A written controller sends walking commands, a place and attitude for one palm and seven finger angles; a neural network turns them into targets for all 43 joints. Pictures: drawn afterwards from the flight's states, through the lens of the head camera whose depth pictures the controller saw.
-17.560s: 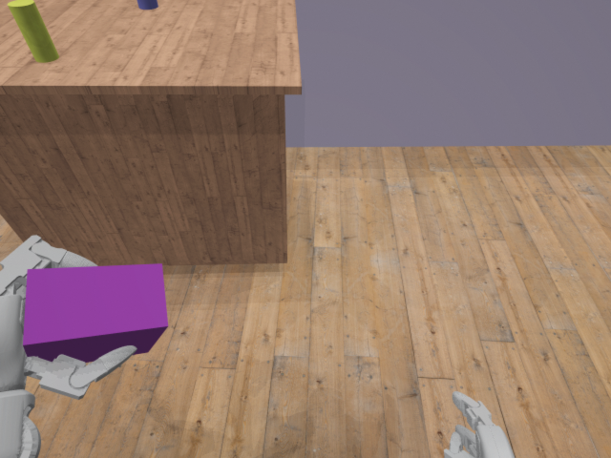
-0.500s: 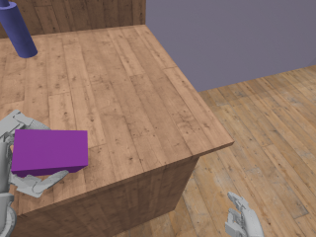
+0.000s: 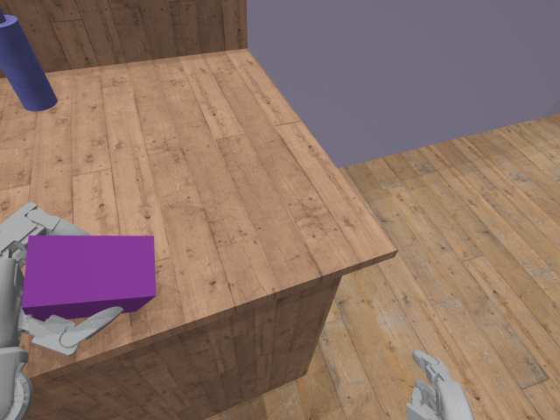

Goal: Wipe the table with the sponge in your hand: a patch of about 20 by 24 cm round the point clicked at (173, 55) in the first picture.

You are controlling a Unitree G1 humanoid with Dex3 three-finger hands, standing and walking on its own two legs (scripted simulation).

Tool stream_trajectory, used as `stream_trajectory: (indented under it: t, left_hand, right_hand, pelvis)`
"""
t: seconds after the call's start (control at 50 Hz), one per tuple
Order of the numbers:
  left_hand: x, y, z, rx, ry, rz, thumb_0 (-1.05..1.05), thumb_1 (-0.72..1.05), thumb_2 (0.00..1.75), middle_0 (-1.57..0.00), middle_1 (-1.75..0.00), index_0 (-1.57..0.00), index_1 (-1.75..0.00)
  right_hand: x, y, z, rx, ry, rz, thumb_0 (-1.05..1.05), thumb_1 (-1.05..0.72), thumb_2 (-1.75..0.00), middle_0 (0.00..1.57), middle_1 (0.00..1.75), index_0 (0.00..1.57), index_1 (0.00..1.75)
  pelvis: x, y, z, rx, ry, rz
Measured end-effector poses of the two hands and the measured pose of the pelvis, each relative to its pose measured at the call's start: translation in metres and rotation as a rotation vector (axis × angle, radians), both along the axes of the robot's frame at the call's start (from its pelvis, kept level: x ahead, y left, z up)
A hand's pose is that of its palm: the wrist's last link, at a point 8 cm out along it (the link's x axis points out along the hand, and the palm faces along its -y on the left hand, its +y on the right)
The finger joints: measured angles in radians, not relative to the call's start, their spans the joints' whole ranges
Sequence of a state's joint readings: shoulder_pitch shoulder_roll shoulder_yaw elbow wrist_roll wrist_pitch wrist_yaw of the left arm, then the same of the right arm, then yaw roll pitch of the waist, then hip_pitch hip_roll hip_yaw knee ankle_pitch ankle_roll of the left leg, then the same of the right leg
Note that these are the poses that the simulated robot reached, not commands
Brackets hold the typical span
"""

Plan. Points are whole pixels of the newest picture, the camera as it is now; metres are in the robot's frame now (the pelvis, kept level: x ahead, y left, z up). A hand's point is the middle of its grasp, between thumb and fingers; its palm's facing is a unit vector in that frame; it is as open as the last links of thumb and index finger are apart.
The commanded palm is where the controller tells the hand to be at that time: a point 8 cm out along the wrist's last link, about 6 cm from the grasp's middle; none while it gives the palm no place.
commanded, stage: come to a stop and stand still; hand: left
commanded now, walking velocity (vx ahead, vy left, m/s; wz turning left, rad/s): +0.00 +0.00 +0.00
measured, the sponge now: (108, 279) +0.23 +0.22 +0.14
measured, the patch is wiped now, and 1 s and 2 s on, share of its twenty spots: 0.00 0.00 0.00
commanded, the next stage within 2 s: look again from close up in 0.66 s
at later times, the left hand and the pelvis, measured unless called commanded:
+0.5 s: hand (75, 254) +0.24 +0.25 +0.16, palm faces +0.38 -0.85 -0.36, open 10.4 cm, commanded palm +0.18 +0.28 +0.17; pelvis +0.01 +0.00 +0.00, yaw -1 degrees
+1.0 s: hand (56, 264) +0.23 +0.27 +0.16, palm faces +0.37 -0.86 -0.35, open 10.4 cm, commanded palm +0.17 +0.30 +0.17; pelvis +0.01 +0.02 +0.00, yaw -1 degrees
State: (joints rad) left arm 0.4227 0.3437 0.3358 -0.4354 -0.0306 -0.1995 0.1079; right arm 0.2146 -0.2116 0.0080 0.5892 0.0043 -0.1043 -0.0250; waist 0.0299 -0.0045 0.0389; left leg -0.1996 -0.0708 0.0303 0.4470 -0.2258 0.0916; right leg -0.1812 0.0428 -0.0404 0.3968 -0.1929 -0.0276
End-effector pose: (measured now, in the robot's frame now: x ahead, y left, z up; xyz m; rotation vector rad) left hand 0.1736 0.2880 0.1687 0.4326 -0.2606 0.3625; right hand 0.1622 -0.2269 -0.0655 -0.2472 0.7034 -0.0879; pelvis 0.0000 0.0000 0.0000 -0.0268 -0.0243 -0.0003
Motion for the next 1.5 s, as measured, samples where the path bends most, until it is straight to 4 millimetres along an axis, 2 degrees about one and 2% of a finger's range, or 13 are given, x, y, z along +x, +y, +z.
stream_trajectory:
  t: [0.04,0.12,0.24,0.28,0.46,0.64,0.76,0.96,1.18,1.24,1.3,1.42,1.5]
  left_hand:
    - [0.009,0.009,0.018,0.137,-0.051,-0.011,-0.02,-0.52,1.03,-0.66,-1.36,-0.7,-1.35]
    - [0.026,0.027,0.034,0.123,-0.134,0.042,-0.02,-0.53,1.03,-0.66,-1.36,-0.7,-1.35]
    - [0.022,-0.011,0.009,0.062,-0.019,-0.1,-0.02,-0.52,1.03,-0.66,-1.36,-0.7,-1.35]
    - [0.02,-0.016,0.001,0.045,0.011,-0.127,-0.02,-0.53,1.03,-0.66,-1.36,-0.7,-1.35]
    - [0.026,0.007,0.004,0.028,-0.043,-0.039,-0.02,-0.53,1.03,-0.66,-1.36,-0.7,-1.34]
    - [0.03,0.006,-0.002,-0.005,-0.033,-0.065,-0.02,-0.53,1.03,-0.66,-1.35,-0.7,-1.34]
    - [0.025,0.013,0.0,0.006,-0.032,-0.065,-0.02,-0.53,1.03,-0.66,-1.35,-0.7,-1.34]
    - [0.017,0.022,-0.001,-0.003,-0.025,-0.037,-0.02,-0.53,1.03,-0.66,-1.35,-0.7,-1.34]
    - [0.014,0.023,0.001,0.018,-0.021,-0.05,-0.02,-0.52,1.03,-0.66,-1.35,-0.7,-1.34]
    - [0.025,0.041,0.029,0.199,-0.131,-0.048,-0.02,-0.53,1.03,-0.66,-1.35,-0.71,-1.34]
    - [0.03,0.054,0.033,0.145,-0.153,0.007,-0.02,-0.53,1.03,-0.66,-1.35,-0.71,-1.34]
    - [0.015,0.009,0.002,0.055,-0.015,-0.104,-0.02,-0.53,1.03,-0.66,-1.35,-0.71,-1.33]
    - [0.006,0.002,0.002,0.044,-0.038,-0.104,-0.02,-0.53,1.03,-0.66,-1.34,-0.71,-1.33]
  right_hand:
    - [-0.001,0.001,-0.001,-0.021,0.01,0.045,0.01,-0.9,-0.9,0.2,0.3,0.2,0.3]
    - [0.0,0.003,-0.005,0.03,0.0,0.057,0.01,-0.9,-0.9,0.2,0.3,0.2,0.3]
    - [-0.004,0.001,-0.003,0.066,-0.04,-0.013,0.01,-0.9,-0.9,0.2,0.3,0.2,0.3]
    - [-0.006,0.0,-0.003,0.047,-0.023,-0.021,0.01,-0.9,-0.9,0.2,0.3,0.2,0.3]
    - [0.004,-0.001,-0.001,-0.008,0.014,-0.003,0.02,-0.9,-0.9,0.2,0.3,0.2,0.3]
    - [0.028,0.01,0.012,-0.015,-0.045,0.009,0.01,-0.9,-0.9,0.2,0.3,0.2,0.3]
    - [0.034,0.021,0.015,-0.011,-0.061,0.021,0.01,-0.9,-0.9,0.2,0.3,0.2,0.3]
    - [0.019,0.034,0.005,0.009,-0.017,0.025,0.01,-0.9,-0.9,0.2,0.3,0.2,0.3]
    - [0.001,0.029,-0.001,0.005,0.018,-0.011,0.01,-0.9,-0.9,0.2,0.3,0.2,0.3]
    - [-0.003,0.031,-0.003,-0.022,0.03,0.066,0.01,-0.9,-0.9,0.2,0.3,0.2,0.3]
    - [-0.006,0.031,-0.004,0.027,-0.001,0.059,0.01,-0.9,-0.9,0.2,0.3,0.2,0.3]
    - [-0.018,0.024,-0.005,0.07,-0.043,-0.013,0.01,-0.9,-0.9,0.2,0.3,0.2,0.3]
    - [-0.025,0.018,-0.006,0.039,-0.004,-0.022,0.01,-0.9,-0.9,0.2,0.3,0.2,0.3]
  pelvis:
    - [-0.003,-0.004,-0.001,-0.001,0.012,0.013]
    - [-0.008,-0.006,-0.004,0.008,0.018,-0.005]
    - [0.0,0.001,-0.003,0.007,0.023,-0.042]
    - [0.003,0.0,-0.003,0.008,0.024,-0.04]
    - [0.012,0.001,-0.002,0.0,0.023,-0.024]
    - [0.017,0.009,-0.002,-0.005,0.021,-0.021]
    - [0.015,0.014,-0.002,-0.006,0.016,-0.02]
    - [0.009,0.022,-0.002,-0.007,0.005,-0.019]
    - [0.005,0.026,-0.002,-0.007,0.001,-0.016]
    - [-0.003,0.021,-0.005,-0.005,0.017,0.004]
    - [-0.008,0.021,-0.006,0.007,0.015,-0.024]
    - [-0.01,0.023,-0.007,0.012,0.008,-0.057]
    - [-0.011,0.015,-0.006,0.012,0.003,-0.044]
